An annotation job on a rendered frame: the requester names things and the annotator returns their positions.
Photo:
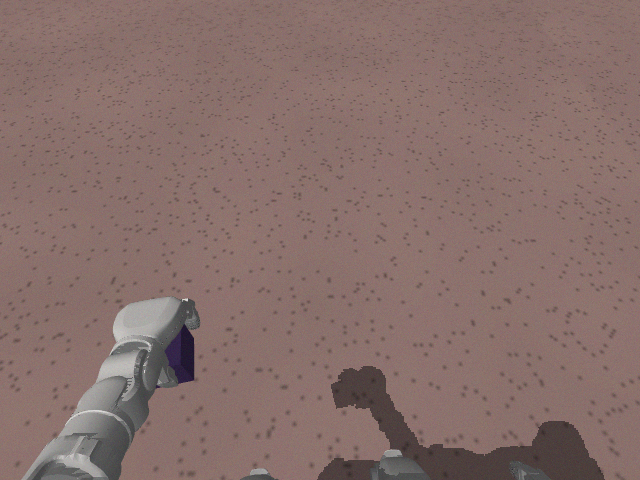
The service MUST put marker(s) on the left robot hand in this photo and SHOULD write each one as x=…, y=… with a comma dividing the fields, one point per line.
x=160, y=319

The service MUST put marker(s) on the right robot hand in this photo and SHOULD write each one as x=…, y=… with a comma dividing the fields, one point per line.
x=521, y=471

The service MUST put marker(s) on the cube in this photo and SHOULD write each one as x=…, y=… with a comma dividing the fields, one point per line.
x=180, y=354

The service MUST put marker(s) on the left robot arm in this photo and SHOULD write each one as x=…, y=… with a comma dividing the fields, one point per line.
x=96, y=437

